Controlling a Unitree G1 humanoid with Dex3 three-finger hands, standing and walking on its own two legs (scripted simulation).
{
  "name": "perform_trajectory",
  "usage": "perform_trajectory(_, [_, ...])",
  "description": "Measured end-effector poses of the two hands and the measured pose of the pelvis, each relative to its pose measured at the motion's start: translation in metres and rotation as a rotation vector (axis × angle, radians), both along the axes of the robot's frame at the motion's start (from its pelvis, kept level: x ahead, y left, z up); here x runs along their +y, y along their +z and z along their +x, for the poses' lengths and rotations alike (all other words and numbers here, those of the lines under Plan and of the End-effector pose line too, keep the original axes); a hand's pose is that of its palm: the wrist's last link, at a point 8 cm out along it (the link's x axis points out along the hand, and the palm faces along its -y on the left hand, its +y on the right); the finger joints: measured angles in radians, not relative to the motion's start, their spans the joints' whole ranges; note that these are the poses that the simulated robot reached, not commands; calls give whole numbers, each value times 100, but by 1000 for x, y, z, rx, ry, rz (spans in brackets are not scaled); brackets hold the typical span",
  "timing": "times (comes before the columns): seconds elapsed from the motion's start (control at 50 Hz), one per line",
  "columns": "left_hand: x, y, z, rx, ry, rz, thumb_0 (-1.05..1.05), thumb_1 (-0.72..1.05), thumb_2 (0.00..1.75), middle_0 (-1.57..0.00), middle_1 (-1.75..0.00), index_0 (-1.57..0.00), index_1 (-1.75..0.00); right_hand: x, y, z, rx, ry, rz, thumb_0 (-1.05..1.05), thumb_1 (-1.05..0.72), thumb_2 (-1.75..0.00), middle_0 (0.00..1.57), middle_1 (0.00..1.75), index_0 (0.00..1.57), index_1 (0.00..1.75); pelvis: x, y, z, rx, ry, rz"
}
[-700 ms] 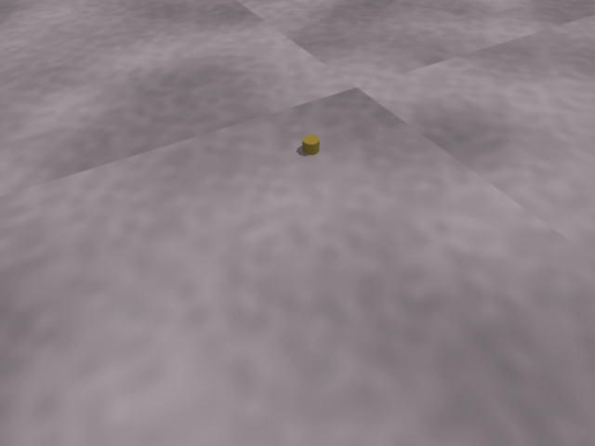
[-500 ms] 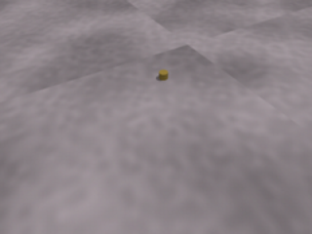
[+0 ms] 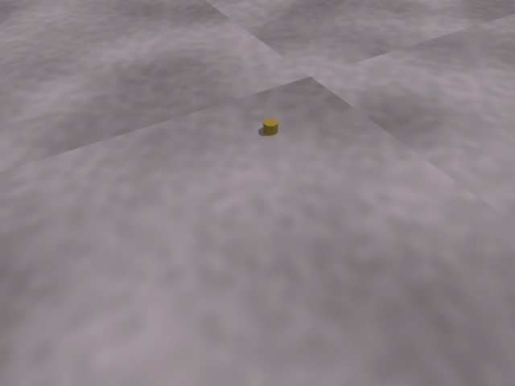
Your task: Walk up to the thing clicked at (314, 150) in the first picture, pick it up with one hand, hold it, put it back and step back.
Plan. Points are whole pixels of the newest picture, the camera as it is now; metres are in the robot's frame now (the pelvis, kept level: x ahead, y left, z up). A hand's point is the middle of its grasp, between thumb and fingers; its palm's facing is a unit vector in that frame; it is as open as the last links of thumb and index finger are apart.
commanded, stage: stand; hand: left
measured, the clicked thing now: (270, 126) +1.74 -0.03 -0.75
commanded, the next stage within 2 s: walk up in 0.42 s
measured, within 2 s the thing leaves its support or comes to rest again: neither
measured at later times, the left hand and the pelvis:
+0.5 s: hand out of the picture +0.08 +0.25 -0.15, palm faces -0.04 -0.94 -0.33, open 7.4 cm; pelvis +0.01 +0.00 +0.00, yaw -2 degrees
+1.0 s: hand (192, 362) +0.20 +0.15 -0.14, palm faces -0.07 -0.93 -0.36, open 7.4 cm; pelvis +0.17 -0.12 -0.01, yaw -8 degrees
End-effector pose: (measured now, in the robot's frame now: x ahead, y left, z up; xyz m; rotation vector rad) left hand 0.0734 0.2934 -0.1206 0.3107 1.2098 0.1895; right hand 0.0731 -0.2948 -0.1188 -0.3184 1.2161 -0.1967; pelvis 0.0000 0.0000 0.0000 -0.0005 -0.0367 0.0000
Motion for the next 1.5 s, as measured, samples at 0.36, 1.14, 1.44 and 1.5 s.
perform_trajectory(0.36, [1,1,-5,21,9,6,1,91,90,-20,-30,-20,-30,-1,-2,-2,10,-3,2,0,-91,-90,20,30,21,30,0,0,3,-1,-1,2])
perform_trajectory(1.14, [-95,-4,195,44,-71,-5,1,90,90,-21,-30,-20,-30,-151,18,231,-118,-19,-32,0,-91,-90,20,30,21,30,-116,-14,242,11,-151,-44])
perform_trajectory(1.44, [-90,7,465,-90,-245,16,1,91,90,-20,-30,-20,-30,-129,25,341,-144,-161,-49,0,-91,-90,20,30,21,30,-106,-9,411,-6,-187,7])
perform_trajectory(1.5, [-102,17,517,-133,-275,24,1,91,90,-20,-30,-20,-30,-137,17,346,-91,-186,-36,0,-90,-90,20,30,21,30,-115,-9,442,-10,-193,20])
